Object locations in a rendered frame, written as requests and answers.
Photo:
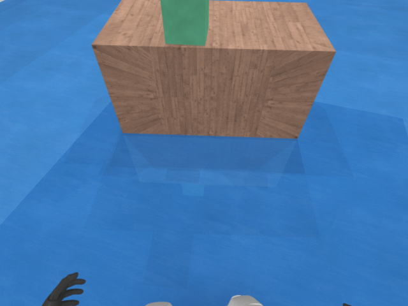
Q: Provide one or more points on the carton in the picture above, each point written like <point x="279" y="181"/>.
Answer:
<point x="185" y="22"/>

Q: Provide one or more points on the left robot hand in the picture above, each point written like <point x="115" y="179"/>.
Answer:
<point x="60" y="292"/>

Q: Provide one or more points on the pedestal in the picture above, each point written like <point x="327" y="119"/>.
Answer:
<point x="258" y="74"/>

